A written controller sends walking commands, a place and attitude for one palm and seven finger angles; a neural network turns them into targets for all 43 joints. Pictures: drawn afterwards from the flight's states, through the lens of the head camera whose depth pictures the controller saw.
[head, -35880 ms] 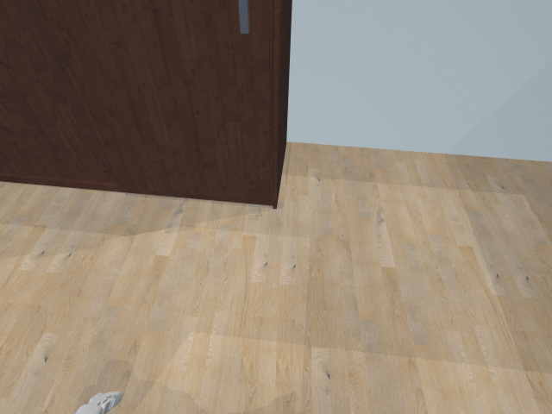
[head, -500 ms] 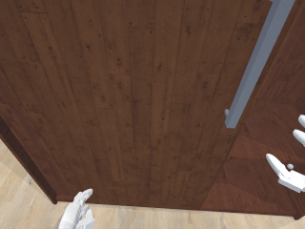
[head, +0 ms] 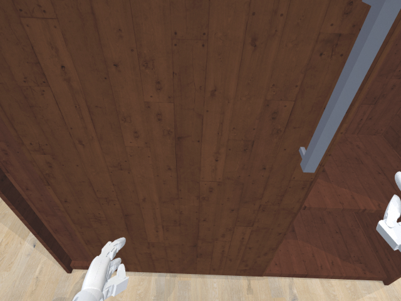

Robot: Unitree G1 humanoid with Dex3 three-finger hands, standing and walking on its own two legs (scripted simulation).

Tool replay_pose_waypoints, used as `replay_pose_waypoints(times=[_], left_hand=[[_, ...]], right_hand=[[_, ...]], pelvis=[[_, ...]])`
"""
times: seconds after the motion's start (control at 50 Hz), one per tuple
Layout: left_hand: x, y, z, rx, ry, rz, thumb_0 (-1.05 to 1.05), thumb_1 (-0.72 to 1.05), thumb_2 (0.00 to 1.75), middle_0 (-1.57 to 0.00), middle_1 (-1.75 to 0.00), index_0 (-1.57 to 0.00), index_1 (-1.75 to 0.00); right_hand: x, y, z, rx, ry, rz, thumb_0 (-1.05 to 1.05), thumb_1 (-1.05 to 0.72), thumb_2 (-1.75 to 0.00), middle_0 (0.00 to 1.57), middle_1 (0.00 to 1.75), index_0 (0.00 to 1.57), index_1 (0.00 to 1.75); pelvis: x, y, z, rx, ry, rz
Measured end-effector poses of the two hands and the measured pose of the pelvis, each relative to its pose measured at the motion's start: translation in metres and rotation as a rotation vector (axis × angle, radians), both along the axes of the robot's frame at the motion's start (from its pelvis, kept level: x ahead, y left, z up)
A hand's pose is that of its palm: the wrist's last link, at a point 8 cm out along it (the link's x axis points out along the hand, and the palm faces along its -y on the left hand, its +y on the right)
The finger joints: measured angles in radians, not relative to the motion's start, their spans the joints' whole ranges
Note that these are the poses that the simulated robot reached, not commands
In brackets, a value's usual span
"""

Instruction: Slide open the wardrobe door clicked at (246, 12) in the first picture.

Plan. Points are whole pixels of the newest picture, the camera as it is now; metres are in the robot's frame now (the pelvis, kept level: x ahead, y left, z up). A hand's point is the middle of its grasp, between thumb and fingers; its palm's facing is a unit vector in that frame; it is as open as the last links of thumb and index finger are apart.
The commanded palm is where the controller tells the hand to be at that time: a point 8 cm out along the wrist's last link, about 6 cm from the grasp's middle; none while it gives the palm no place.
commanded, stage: draw the hand back to the body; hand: right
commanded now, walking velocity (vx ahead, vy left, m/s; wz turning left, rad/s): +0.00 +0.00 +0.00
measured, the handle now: (333, 98) +0.40 -0.25 +0.25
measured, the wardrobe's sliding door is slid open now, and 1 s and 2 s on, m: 0.60 0.60 0.60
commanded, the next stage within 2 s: step back with the hand held close in 0.04 s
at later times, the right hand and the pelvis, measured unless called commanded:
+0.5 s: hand (364, 216) +0.21 -0.26 +0.15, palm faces +0.33 +0.83 -0.45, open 7.4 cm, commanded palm +0.15 -0.31 +0.17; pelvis +0.00 -0.01 +0.00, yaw +2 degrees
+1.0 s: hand out of the picture +0.10 -0.34 +0.15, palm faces +0.46 +0.80 -0.38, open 7.4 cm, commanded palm +0.06 -0.37 +0.17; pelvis -0.08 -0.07 -0.02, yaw -1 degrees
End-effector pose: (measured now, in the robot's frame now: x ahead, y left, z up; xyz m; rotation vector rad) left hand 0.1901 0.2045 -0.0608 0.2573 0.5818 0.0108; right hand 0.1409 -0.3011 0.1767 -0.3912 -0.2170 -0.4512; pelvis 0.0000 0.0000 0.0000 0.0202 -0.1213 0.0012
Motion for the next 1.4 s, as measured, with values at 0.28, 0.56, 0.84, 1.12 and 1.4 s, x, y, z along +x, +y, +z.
replay_pose_waypoints(times=[0.28,0.56,0.84,1.12,1.4], left_hand=[[0.009,0.021,-0.007,0.025,0.077,0.044,0.02,0.90,0.89,-0.21,-0.30,-0.21,-0.30],[-0.020,0.023,-0.002,0.055,0.112,0.175,0.02,0.90,0.89,-0.20,-0.30,-0.20,-0.30],[-0.073,-0.022,-0.012,0.066,0.120,0.098,0.02,0.90,0.89,-0.21,-0.30,-0.21,-0.30],[-0.120,-0.069,0.003,0.129,0.088,0.080,0.02,0.90,0.89,-0.21,-0.30,-0.21,-0.30],[-0.204,-0.106,-0.002,0.075,0.066,0.110,0.01,0.89,0.89,-0.21,-0.30,-0.21,-0.31]], right_hand=[[0.024,0.001,0.007,-0.083,0.018,0.006,0.01,-0.89,-0.90,0.22,0.31,0.21,0.30],[0.024,-0.009,-0.008,-0.127,0.097,0.122,0.01,-0.89,-0.90,0.22,0.31,0.21,0.30],[-0.044,-0.053,-0.005,-0.178,0.030,0.045,0.01,-0.89,-0.90,0.22,0.31,0.21,0.30],[-0.082,-0.103,-0.014,-0.064,-0.115,0.030,0.01,-0.89,-0.90,0.22,0.31,0.21,0.30],[-0.160,-0.123,0.011,-0.212,-0.165,0.183,0.01,-0.89,-0.90,0.22,0.31,0.21,0.30]], pelvis=[[0.013,0.008,-0.001,0.007,0.062,0.002],[-0.006,-0.017,-0.006,0.014,0.119,0.036],[-0.058,-0.045,-0.013,0.042,0.140,-0.025],[-0.113,-0.087,-0.012,0.078,0.106,-0.009],[-0.188,-0.129,-0.021,0.017,0.195,0.126]])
